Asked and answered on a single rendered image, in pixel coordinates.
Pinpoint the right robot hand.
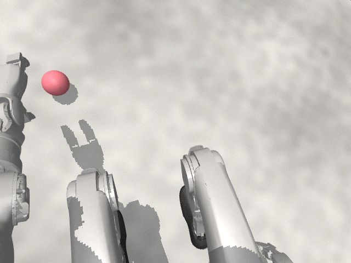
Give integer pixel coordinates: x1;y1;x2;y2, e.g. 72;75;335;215
255;242;293;263

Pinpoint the left robot foot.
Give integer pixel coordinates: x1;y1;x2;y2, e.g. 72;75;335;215
117;210;129;263

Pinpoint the right robot foot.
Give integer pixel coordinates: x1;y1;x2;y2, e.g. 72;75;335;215
179;185;207;249

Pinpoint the left robot hand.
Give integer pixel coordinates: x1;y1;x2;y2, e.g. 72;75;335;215
0;52;36;123

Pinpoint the left robot arm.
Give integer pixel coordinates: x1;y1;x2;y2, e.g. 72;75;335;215
0;93;30;263

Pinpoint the ball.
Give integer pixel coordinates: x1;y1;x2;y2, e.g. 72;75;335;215
42;70;70;96

